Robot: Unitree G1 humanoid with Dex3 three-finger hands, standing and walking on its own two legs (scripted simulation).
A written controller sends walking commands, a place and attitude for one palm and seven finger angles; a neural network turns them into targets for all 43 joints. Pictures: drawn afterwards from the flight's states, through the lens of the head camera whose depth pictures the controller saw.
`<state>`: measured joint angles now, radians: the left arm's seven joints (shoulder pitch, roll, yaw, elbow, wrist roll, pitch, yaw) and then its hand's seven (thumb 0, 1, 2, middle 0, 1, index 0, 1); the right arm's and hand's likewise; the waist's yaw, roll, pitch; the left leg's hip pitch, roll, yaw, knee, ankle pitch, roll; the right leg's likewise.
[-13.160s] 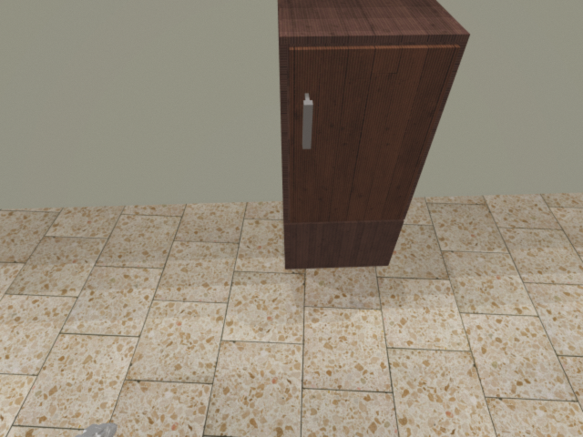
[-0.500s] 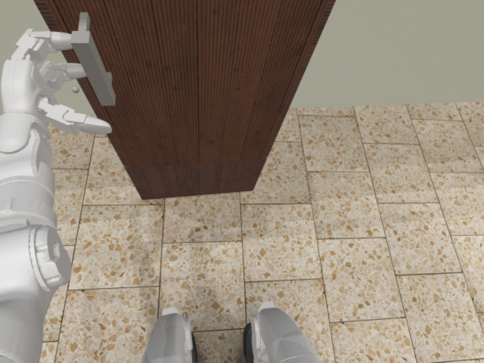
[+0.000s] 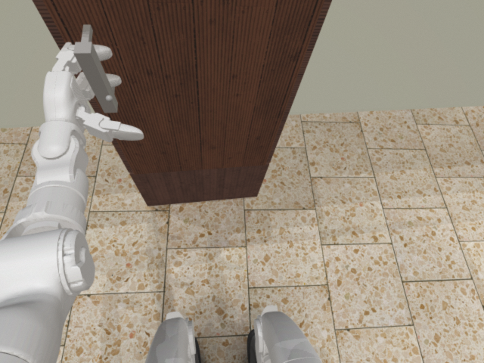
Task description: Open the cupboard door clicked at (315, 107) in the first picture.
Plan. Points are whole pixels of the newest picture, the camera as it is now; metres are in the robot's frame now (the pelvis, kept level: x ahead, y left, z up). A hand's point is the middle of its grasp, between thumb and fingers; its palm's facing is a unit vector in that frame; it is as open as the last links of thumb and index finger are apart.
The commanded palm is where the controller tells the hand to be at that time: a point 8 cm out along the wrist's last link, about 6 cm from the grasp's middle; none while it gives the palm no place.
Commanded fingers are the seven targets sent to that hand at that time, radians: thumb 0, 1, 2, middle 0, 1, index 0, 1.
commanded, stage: slide the fingers in behind the handle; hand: left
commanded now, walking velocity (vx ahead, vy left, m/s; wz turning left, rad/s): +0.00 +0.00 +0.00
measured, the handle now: (99, 71) +0.58 +0.19 +0.06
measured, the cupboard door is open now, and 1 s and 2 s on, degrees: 0 2 13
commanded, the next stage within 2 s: close the thumb around the handle in 0.68 s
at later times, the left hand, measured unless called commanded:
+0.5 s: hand (114, 101) +0.51 +0.16 +0.07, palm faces +0.05 -1.00 -0.02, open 14.1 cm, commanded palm +0.49 +0.20 +0.06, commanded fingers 0.00 -0.50 0.30 -0.30 -1.20 -0.30 -1.20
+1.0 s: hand (116, 98) +0.52 +0.16 +0.07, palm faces +0.06 -1.00 -0.03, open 12.8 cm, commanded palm +0.50 +0.19 +0.06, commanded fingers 0.00 0.17 0.59 -0.35 -1.27 -0.35 -1.27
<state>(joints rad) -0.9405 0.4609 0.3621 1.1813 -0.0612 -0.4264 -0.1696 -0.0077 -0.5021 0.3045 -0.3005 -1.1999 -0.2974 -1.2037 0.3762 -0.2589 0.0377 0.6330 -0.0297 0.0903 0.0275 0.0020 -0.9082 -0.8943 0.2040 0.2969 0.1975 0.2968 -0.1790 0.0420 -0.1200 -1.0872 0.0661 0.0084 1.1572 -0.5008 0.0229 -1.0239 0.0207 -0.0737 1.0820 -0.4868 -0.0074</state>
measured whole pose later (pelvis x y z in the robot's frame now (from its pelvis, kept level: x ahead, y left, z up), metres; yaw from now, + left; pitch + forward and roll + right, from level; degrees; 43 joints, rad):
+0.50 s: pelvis +0.00 -0.01 +0.00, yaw +1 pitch +24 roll -3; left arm -0.93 0.44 0.34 1.21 -0.07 -0.47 -0.12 -0.01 -0.50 0.30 -0.30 -1.20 -0.27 -1.20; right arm 0.37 -0.26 0.03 0.65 -0.03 0.07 0.03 0.00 -0.91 -0.89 0.20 0.30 0.20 0.30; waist -0.18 0.04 -0.12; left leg -1.08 0.06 0.00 1.15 -0.49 0.01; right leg -1.02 0.02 -0.08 1.09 -0.49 -0.02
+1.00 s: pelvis +0.00 +0.00 +0.00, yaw +1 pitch +25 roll -4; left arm -0.96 0.43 0.32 1.20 -0.06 -0.46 -0.09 -0.01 -0.29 0.40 -0.32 -1.22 -0.29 -1.23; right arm 0.39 -0.25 0.03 0.66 -0.04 0.08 0.04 0.00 -0.91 -0.89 0.20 0.30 0.20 0.30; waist -0.17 0.05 -0.12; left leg -1.09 0.06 0.00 1.16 -0.50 0.02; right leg -1.03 0.01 -0.08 1.09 -0.49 -0.01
